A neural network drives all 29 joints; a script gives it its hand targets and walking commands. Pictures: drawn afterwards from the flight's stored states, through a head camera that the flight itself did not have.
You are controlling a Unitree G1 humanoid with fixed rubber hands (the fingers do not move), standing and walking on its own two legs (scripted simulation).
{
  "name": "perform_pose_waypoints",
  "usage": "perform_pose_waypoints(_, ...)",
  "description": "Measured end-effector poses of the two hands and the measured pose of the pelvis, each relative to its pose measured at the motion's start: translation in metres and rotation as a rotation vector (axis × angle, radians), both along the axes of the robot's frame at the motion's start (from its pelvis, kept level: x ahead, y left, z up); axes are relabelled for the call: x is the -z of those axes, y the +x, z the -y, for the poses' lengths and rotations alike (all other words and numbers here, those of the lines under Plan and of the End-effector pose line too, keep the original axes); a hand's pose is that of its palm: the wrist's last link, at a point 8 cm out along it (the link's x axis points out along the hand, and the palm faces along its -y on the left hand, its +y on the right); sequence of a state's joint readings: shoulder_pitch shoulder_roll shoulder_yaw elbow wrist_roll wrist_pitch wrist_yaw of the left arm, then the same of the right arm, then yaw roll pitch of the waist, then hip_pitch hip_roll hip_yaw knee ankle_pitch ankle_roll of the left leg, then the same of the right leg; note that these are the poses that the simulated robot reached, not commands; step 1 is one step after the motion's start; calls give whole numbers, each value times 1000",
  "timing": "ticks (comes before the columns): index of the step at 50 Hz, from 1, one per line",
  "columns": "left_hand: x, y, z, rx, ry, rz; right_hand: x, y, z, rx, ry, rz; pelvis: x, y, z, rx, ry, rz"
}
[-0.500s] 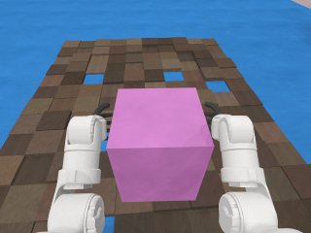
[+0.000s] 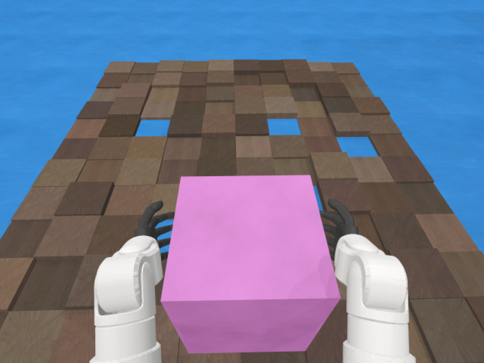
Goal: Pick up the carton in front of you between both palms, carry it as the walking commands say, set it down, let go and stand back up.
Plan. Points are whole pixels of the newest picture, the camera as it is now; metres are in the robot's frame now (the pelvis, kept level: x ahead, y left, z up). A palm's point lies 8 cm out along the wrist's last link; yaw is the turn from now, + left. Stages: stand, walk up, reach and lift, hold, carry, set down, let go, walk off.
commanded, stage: carry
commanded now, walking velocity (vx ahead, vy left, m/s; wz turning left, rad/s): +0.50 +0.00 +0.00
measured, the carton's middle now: (246, 268) +0.28 +0.00 +0.02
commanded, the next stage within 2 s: none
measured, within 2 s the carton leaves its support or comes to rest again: neither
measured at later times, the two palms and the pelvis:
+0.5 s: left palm (185, 116) +0.58 +0.13 +0.13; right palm (325, 122) +0.56 -0.17 +0.13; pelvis +0.26 +0.00 +0.00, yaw -2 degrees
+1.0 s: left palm (191, 43) +0.92 +0.16 +0.15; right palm (294, 41) +0.92 -0.14 +0.16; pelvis +0.54 +0.02 -0.01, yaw -2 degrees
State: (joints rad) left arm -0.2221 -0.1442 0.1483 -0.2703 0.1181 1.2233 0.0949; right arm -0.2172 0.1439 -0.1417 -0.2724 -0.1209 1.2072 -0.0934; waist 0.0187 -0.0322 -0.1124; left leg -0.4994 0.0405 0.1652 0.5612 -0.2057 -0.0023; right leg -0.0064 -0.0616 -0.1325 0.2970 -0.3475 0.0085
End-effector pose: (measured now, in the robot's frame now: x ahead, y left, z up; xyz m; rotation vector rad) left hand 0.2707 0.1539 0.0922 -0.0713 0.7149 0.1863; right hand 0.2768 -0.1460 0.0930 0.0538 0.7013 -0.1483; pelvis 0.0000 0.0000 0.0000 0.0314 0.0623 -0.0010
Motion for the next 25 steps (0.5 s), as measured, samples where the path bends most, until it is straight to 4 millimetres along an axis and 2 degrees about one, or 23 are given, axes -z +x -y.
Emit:
perform_pose_waypoints(3,9,35,-10,25,-4,31,6,29,-10,17,-14,30,16,36,-14,23,-6,18)
perform_pose_waypoints(5,16,56,-13,46,-5,16,12,44,-13,28,-27,16,18,54,-21,40,-1,18)
perform_pose_waypoints(9,19,88,-11,85,-4,-50,16,65,-11,66,-26,-52,6,87,-30,58,-20,11)
perform_pose_waypoints(14,6,138,-5,118,3,-37,3,106,-7,95,-24,-40,-7,131,-32,56,-37,3)
perform_pose_waypoints(19,-16,203,1,120,18,33,-18,174,1,77,-32,30,-10,183,-24,44,-43,5)
perform_pose_waypoints(22,-28,252,9,129,46,61,-30,226,9,48,-50,57,-7,218,-14,36,-43,8)
perform_pose_waypoints(25,-34,305,20,133,80,63,-32,283,20,17,-61,60,1,257,-2,28,-46,9)
